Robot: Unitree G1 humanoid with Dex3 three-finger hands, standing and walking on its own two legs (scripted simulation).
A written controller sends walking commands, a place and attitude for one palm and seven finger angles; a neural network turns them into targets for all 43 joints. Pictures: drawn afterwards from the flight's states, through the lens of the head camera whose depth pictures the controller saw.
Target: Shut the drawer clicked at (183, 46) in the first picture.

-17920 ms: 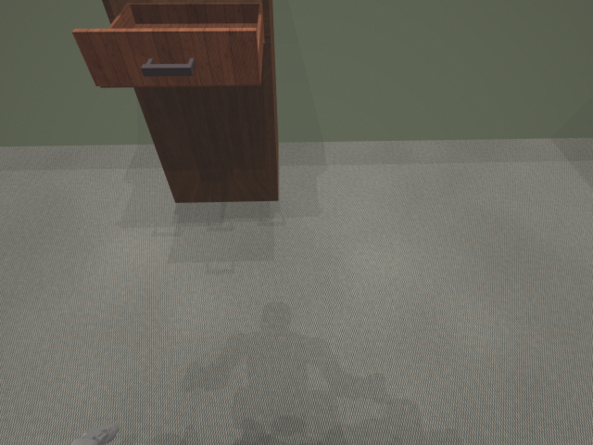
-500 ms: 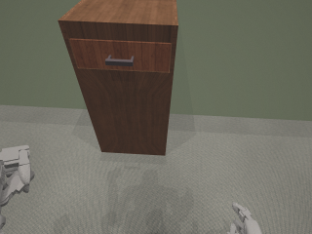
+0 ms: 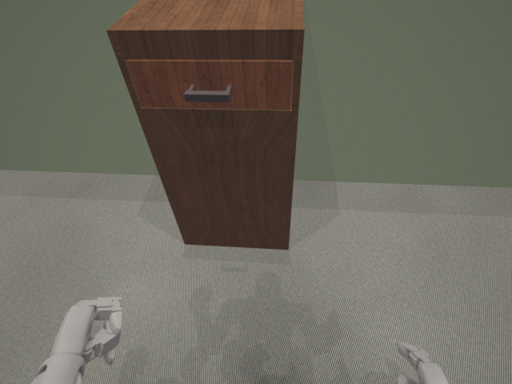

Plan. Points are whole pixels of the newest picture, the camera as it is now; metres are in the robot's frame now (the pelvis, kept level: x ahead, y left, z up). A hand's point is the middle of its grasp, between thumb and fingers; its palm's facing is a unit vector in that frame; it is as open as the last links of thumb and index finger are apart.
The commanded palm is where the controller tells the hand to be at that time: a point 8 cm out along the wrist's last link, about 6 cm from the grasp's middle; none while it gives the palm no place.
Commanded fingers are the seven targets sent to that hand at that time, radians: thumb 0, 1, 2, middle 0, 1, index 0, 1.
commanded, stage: let the arm hang, fingers relaxed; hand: left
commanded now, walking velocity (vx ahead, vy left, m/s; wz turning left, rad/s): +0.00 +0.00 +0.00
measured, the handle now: (209, 92) +0.81 +0.18 +0.05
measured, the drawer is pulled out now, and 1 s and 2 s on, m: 0.00 0.00 0.00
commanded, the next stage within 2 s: look to check the result in 0.96 s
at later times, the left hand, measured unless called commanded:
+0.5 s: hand out of the picture -0.09 +0.19 -0.16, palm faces +0.04 -0.97 -0.24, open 5.9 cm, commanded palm none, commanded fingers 0.00 0.90 0.90 -0.20 -0.30 -0.20 -0.30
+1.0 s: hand out of the picture -0.01 +0.14 -0.17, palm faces +0.05 -0.98 -0.17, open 7.3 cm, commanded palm none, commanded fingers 0.00 0.90 0.90 -0.20 -0.30 -0.20 -0.30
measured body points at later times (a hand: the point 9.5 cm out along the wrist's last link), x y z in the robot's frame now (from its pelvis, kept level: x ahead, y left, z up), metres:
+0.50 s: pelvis -0.01 +0.00 +0.01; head +0.01 -0.01 +0.46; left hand -0.09 +0.24 -0.14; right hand -0.04 -0.22 -0.15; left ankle +0.05 +0.10 -0.73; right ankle -0.03 -0.12 -0.73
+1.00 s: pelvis +0.00 -0.02 +0.01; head +0.01 -0.02 +0.46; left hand -0.01 +0.19 -0.15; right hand -0.02 -0.23 -0.15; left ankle +0.05 +0.10 -0.73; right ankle -0.03 -0.12 -0.73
